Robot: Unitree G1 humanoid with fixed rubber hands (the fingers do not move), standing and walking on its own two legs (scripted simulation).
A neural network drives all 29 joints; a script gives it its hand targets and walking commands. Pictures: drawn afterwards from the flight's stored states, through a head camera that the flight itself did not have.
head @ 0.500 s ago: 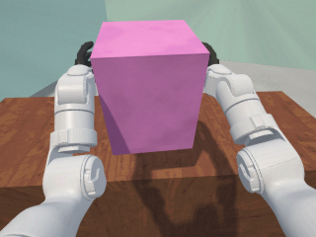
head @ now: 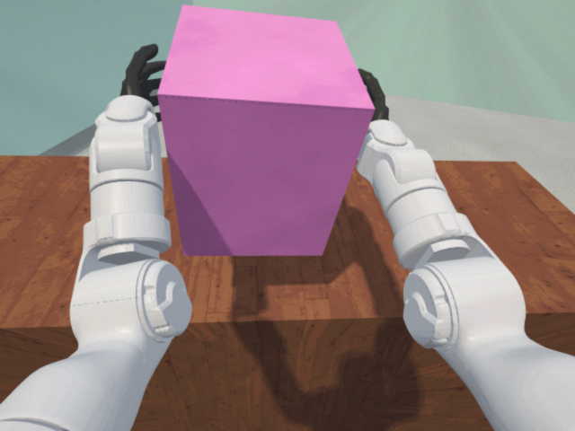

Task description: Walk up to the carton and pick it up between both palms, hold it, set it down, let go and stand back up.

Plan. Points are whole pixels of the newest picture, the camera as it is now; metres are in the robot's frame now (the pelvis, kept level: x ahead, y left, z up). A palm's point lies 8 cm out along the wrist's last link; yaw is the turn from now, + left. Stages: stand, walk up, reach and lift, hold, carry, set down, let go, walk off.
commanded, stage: set down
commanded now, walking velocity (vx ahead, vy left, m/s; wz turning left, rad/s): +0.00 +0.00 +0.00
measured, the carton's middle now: (258, 140) +0.42 +0.03 +0.25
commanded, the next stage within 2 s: none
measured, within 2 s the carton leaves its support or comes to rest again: neither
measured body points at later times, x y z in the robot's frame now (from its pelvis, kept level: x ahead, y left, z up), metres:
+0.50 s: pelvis +0.00 +0.01 +0.00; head -0.04 +0.04 +0.45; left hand +0.43 +0.18 +0.26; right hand +0.42 -0.12 +0.23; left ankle +0.01 +0.11 -0.75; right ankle -0.01 -0.10 -0.75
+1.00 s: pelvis +0.01 +0.00 +0.00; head -0.03 +0.04 +0.45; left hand +0.44 +0.17 +0.22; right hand +0.43 -0.12 +0.20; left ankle +0.01 +0.11 -0.75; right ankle -0.01 -0.10 -0.75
